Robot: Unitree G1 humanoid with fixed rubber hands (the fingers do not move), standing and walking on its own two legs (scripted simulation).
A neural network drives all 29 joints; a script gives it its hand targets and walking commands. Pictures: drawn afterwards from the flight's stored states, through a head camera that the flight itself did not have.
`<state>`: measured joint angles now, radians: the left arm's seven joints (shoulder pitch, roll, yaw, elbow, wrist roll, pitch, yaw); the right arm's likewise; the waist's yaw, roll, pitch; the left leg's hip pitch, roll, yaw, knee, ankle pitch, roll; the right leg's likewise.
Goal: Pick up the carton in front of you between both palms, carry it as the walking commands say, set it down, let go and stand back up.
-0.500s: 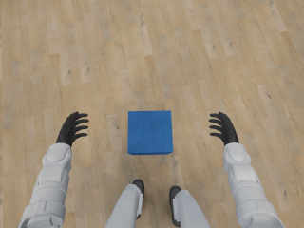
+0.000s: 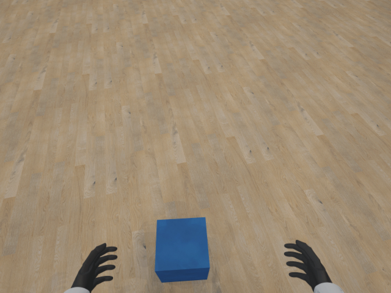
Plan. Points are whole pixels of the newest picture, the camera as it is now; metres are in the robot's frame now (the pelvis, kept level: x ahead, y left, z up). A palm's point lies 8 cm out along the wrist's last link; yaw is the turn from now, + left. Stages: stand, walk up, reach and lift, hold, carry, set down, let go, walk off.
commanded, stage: let go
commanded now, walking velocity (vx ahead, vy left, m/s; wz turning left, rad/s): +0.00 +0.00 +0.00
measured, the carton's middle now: (182, 250) +0.38 +0.06 -0.65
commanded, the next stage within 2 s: stand in 0.34 s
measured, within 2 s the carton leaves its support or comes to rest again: neither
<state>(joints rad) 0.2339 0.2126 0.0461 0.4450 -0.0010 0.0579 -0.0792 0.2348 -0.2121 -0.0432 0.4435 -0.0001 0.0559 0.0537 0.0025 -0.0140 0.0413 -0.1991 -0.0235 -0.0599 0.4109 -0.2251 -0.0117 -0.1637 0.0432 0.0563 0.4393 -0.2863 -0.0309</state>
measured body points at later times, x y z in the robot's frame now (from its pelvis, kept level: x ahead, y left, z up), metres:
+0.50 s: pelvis +0.00 +0.01 -0.01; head +0.00 +0.03 +0.44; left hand +0.16 +0.29 -0.09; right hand +0.15 -0.26 -0.09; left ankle -0.01 +0.13 -0.74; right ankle -0.04 -0.10 -0.74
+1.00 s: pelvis +0.01 +0.03 +0.00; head +0.01 +0.04 +0.45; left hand +0.14 +0.32 -0.11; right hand +0.13 -0.27 -0.10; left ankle -0.01 +0.13 -0.74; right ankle -0.04 -0.10 -0.74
